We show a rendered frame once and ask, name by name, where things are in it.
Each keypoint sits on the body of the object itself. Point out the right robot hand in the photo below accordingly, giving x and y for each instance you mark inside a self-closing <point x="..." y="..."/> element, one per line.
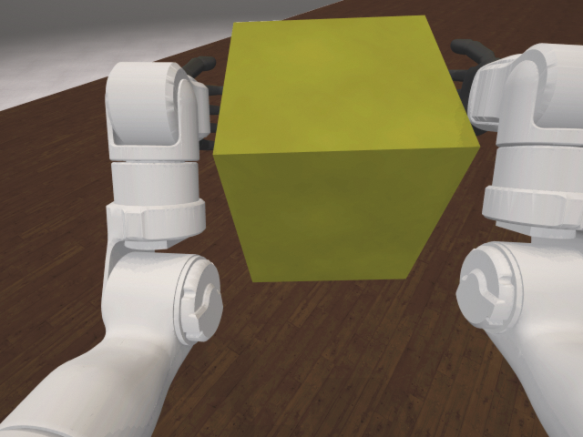
<point x="480" y="54"/>

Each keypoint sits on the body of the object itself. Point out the left robot hand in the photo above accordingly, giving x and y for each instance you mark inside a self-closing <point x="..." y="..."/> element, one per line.
<point x="193" y="68"/>

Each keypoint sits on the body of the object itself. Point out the carton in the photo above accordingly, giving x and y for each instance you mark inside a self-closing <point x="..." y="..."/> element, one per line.
<point x="339" y="144"/>

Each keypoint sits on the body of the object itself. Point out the robot right upper arm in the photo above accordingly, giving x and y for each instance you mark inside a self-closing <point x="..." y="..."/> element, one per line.
<point x="528" y="298"/>

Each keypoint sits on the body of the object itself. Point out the robot left upper arm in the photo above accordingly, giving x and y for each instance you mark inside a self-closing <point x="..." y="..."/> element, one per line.
<point x="156" y="306"/>

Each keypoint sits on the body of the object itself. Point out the robot left forearm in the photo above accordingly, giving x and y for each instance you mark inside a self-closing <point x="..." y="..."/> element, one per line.
<point x="156" y="116"/>

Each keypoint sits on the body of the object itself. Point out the robot right forearm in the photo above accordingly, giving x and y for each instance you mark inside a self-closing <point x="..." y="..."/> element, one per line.
<point x="534" y="101"/>

